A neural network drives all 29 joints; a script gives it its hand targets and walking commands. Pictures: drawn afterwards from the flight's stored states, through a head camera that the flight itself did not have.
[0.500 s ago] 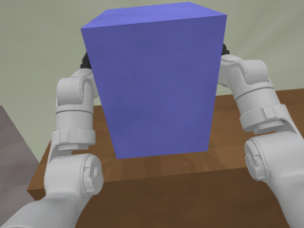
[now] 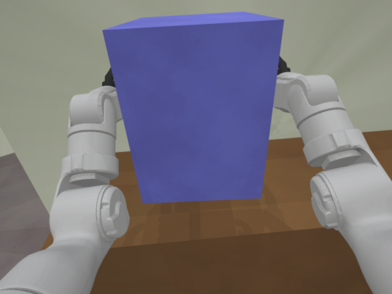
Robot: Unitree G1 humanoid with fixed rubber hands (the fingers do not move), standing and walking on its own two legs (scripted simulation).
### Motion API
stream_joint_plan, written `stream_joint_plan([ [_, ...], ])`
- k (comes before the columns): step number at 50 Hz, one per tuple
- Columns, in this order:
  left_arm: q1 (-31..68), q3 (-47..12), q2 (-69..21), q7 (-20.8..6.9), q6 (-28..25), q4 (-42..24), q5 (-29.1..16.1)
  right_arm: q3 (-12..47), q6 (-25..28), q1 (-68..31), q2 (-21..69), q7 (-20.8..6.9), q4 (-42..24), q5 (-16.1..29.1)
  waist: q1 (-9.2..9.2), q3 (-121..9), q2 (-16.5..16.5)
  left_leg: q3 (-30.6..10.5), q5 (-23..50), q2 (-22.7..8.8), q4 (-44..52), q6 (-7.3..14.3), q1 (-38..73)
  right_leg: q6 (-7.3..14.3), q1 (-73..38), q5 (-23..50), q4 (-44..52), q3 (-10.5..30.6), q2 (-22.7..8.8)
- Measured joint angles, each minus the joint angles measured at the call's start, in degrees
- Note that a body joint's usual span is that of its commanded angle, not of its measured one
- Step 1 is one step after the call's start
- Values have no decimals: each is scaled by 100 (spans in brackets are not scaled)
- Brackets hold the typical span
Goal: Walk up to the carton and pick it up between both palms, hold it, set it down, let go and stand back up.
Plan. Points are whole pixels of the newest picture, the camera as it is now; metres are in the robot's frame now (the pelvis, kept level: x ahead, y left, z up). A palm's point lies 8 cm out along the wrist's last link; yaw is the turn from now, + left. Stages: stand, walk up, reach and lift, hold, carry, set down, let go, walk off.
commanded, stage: hold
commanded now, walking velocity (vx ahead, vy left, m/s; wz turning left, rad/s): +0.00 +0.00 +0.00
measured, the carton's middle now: (196, 100) +0.39 -0.01 +0.29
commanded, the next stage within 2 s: none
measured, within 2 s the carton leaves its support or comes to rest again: neither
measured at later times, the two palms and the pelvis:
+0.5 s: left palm (108, 114) +0.38 +0.17 +0.28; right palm (263, 93) +0.38 -0.14 +0.30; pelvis +0.00 +0.01 +0.00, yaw +1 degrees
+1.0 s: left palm (119, 102) +0.38 +0.15 +0.30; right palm (279, 96) +0.37 -0.17 +0.30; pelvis +0.00 +0.01 +0.00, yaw +0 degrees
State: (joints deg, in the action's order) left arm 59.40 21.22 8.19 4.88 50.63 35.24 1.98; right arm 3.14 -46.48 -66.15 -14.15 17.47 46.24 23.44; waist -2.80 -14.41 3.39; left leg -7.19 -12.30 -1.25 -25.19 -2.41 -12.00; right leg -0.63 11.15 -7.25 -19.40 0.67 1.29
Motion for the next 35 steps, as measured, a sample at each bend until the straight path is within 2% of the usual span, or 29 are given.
stream_joint_plan([
  [9, 75, -180, 121, -13, 1, 133, -2, -82, 201, -188, 49, -92, 421, 27, -19, 95, -210, -45, -70, 13, -177, 17, -73, -22, 1, -22, -55, -22, 6],
  [17, -45, -523, 138, 126, -11, -134, -119, 54, 313, -188, -88, -130, 384, 227, -35, 177, -290, -115, -87, 27, -279, 28, -263, -42, 93, 16, 0, -69, 9],
  [23, -306, -635, 44, 270, 87, -650, -147, 205, 308, 28, -190, -123, -3, 380, -74, 232, -261, -146, -79, 33, -285, 37, -356, -56, 128, 64, 94, -84, 10],
  [29, -588, -566, -92, 280, 239, -1129, -43, 206, 233, 346, -176, -94, -429, 403, -136, 291, -182, -137, -65, 50, -264, 50, -371, -71, 149, 74, 109, -62, -4],
  [35, -704, -511, -190, 333, 319, -1398, -49, 259, 132, 618, -231, -67, -859, 430, -96, 288, -58, -72, -48, 54, -227, 62, -389, -83, 219, 77, 79, 14, -9],
])
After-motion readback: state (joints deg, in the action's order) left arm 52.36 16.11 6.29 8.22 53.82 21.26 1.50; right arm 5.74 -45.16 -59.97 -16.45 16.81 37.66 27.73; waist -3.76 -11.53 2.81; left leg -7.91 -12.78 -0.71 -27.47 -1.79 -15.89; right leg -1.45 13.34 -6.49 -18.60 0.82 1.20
